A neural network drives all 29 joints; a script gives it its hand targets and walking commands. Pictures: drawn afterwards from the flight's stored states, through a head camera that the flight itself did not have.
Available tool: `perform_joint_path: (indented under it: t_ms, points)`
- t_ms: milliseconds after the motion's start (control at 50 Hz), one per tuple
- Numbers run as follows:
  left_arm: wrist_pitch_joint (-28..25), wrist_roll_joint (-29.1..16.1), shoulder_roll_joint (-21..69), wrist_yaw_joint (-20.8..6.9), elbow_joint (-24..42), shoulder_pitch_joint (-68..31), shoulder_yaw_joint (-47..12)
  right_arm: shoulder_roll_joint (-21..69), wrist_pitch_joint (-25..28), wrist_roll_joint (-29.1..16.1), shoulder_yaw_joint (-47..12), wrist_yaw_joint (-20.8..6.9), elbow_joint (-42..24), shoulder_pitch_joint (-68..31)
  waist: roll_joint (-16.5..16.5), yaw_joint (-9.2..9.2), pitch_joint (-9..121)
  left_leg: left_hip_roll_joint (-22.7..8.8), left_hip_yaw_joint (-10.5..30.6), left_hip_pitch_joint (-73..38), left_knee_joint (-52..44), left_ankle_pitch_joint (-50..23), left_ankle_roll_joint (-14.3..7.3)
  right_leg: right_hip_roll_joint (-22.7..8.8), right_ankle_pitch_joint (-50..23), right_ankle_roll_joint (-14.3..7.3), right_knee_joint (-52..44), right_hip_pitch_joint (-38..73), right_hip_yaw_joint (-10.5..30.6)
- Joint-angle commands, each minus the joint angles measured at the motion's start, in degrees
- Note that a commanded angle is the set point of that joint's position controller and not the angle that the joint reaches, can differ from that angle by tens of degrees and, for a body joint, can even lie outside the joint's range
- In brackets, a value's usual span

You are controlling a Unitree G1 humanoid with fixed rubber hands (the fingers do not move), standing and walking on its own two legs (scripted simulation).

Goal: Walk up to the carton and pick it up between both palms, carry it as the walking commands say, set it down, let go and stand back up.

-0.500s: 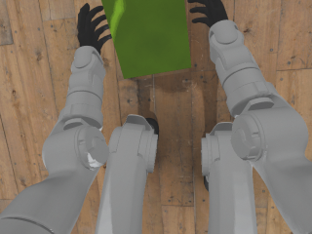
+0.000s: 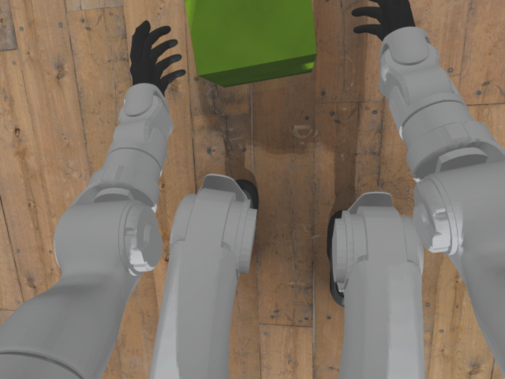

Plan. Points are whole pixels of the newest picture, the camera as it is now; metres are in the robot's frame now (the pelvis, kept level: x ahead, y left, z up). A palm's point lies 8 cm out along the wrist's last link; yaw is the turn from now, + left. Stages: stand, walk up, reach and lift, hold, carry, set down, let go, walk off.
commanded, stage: set down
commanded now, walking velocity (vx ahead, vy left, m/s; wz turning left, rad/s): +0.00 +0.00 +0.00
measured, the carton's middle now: (254, 17) +0.56 +0.10 -0.29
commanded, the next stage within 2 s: let go in 1.56 s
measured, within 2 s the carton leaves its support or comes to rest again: neither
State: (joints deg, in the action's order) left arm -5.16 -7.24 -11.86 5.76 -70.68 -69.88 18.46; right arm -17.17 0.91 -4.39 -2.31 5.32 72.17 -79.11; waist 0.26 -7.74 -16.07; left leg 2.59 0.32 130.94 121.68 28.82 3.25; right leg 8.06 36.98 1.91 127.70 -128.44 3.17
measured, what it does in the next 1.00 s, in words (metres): rises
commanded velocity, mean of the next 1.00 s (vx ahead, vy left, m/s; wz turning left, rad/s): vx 0.00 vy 0.00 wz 0.00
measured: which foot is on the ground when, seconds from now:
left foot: down 0.00-1.00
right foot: down 0.00-1.00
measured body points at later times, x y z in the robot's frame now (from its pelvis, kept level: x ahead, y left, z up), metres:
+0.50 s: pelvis -0.01 +0.00 +0.04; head +0.33 +0.01 +0.33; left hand +0.46 +0.26 -0.11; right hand +0.55 -0.08 -0.11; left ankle +0.13 +0.13 -0.34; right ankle +0.09 -0.11 -0.34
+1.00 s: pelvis +0.02 +0.01 +0.16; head +0.32 +0.01 +0.49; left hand +0.45 +0.25 +0.04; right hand +0.55 -0.10 +0.04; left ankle +0.13 +0.13 -0.34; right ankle +0.09 -0.11 -0.34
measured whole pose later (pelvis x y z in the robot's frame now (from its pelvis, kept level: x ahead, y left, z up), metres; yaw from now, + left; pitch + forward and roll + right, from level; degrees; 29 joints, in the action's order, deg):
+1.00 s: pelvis +0.02 +0.01 +0.16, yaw -1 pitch +45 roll +1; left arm 6.3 -4.2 -6.3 5.3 -38.0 -47.7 17.8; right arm -14.3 -8.2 0.7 7.3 3.6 49.6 -61.0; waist -2.4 -8.7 3.4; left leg 2.8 1.6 110.7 90.1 24.5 1.7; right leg 5.4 31.5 1.5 94.2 -107.8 3.9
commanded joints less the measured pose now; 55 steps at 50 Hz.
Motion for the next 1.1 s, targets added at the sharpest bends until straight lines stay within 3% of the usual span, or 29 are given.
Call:
perform_joint_path:
  t_ms: [0,160,280,380,540,860,1080]
  points:
    - [-0.69,-0.54,-7.16,0.00,4.06,-9.09,-0.24,-1.44,0.85,-0.33,0.04,-0.26,-3.96,-13.73,-7.52,-4.32,47.07,-1.22,-2.23,-24.56,-6.65,-17.18,-0.62,-4.42,-13.52,-1.20,-12.06,14.47,-0.56]
    - [-0.01,-1.76,-8.54,0.57,9.12,-8.43,-0.60,-2.68,0.05,-1.24,-0.62,0.57,-10.71,-14.34,-9.03,-4.91,57.19,-1.09,-3.38,-29.97,-7.02,-19.79,-0.71,-4.09,-15.63,-0.82,-12.97,22.42,-1.59]
    - [2.08,-2.58,-9.50,1.31,18.21,-4.21,-0.76,-2.97,-2.45,-2.25,-1.06,1.86,-19.63,-11.02,-9.84,-5.54,71.63,-0.53,-5.23,-38.57,-9.56,-21.71,-0.79,-3.25,-16.88,-0.09,-15.37,32.40,-3.29]
    - [5.05,-2.65,-8.84,1.57,25.72,-2.45,-1.29,-3.45,-5.18,-2.04,-0.07,2.23,-25.67,-10.38,-9.07,-5.19,77.07,-0.17,-6.34,-43.97,-13.65,-18.59,-0.91,-2.75,-12.83,-0.01,-18.85,35.32,-4.73]
    - [7.22,-0.04,-4.35,1.01,27.06,1.48,-1.23,-3.37,-6.34,1.93,5.63,0.85,-20.28,-5.21,-5.41,-2.58,67.60,0.68,-5.88,-43.96,-20.81,-12.96,0.23,-2.24,-7.45,-1.14,-24.58,28.99,-5.43]
    - [10.15,2.81,-0.72,0.15,37.92,11.72,-0.11,-1.55,-7.88,4.56,9.31,-1.25,-28.16,1.87,-7.56,-3.86,75.96,2.21,-5.98,-55.71,-35.41,-20.44,0.84,-0.35,-13.80,-0.68,-39.67,42.17,-5.64]
    - [10.21,3.98,0.58,-1.78,39.79,17.95,0.41,0.60,-7.65,6.64,11.17,-2.41,-29.12,8.30,-7.93,-3.85,74.77,2.14,-5.40,-62.50,-46.09,-25.62,0.58,-0.90,-20.22,-0.12,-51.26,52.72,-4.29]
